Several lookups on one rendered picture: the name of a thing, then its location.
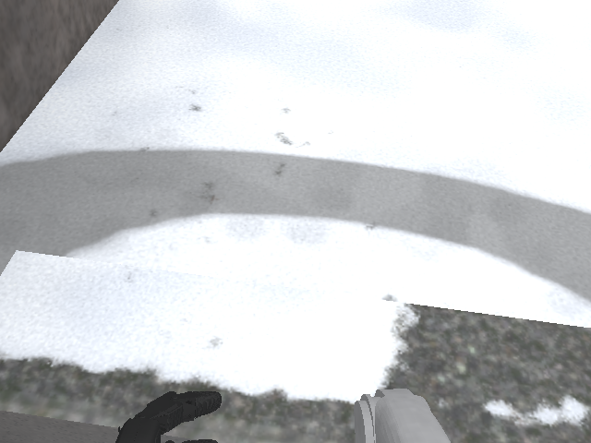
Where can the left robot hand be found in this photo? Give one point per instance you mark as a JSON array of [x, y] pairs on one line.
[[167, 412]]

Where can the robot right thigh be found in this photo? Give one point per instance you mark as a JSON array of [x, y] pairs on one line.
[[396, 416]]

